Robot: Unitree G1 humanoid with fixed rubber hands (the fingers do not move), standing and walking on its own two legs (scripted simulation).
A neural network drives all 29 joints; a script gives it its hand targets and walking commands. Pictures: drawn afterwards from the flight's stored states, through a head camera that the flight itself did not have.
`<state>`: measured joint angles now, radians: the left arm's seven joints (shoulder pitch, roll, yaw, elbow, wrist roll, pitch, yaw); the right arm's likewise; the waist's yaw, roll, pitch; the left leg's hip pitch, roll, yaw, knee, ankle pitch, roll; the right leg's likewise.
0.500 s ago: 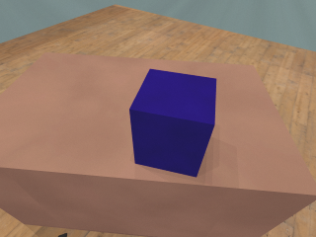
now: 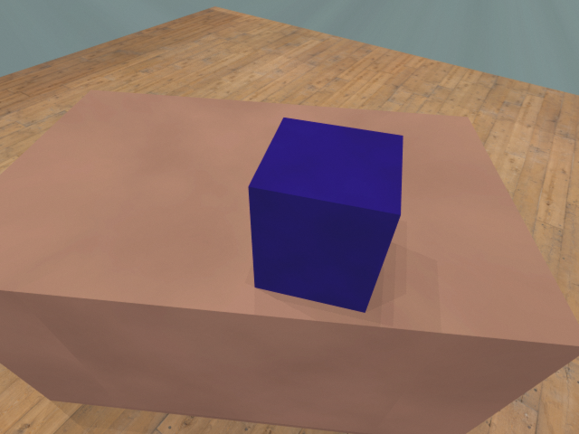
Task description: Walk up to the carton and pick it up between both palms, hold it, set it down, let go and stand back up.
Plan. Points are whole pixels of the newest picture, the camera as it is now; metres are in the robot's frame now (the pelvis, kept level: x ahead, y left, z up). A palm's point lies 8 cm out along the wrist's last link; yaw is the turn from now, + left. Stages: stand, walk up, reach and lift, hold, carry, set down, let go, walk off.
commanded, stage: stand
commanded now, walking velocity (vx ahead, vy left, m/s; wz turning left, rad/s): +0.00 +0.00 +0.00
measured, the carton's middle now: (324, 215) +0.49 -0.04 +0.03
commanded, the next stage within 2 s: none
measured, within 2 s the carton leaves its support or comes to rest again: neither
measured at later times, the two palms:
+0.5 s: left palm out of the picture +0.06 +0.25 -0.11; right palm out of the picture +0.07 -0.27 -0.11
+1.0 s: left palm out of the picture +0.05 +0.25 -0.11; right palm out of the picture +0.07 -0.27 -0.11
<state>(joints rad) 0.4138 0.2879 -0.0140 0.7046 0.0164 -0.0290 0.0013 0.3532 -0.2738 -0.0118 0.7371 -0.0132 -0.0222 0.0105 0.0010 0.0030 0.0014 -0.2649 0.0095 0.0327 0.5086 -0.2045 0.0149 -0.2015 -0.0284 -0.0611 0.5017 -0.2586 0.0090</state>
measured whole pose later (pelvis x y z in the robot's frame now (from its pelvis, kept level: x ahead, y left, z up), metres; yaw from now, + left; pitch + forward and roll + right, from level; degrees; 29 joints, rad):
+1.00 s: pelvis +0.01 -0.01 +0.00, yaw +0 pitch -2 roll +0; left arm 0.40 0.28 -0.02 0.74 0.01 -0.02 0.01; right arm 0.35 -0.27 0.00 0.76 -0.01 -0.01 -0.01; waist 0.00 0.01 0.00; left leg -0.25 0.02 0.03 0.50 -0.21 0.00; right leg -0.19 -0.02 -0.07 0.49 -0.27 -0.01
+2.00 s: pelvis +0.02 -0.01 +0.00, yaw +0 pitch -2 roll +0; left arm 0.39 0.27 -0.01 0.79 0.00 -0.01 0.01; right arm 0.36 -0.26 0.00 0.81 -0.01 -0.01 -0.02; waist 0.00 0.01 0.01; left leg -0.24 0.02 0.03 0.47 -0.21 0.00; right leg -0.18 -0.02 -0.06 0.47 -0.27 0.00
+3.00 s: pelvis +0.02 -0.01 +0.01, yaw +0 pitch -1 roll +0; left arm 0.39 0.26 -0.01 0.86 0.00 -0.01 0.02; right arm 0.34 -0.25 0.01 0.88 0.00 -0.01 -0.03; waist 0.00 0.01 0.01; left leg -0.22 0.01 0.03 0.45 -0.20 0.00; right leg -0.16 -0.02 -0.06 0.44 -0.26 0.00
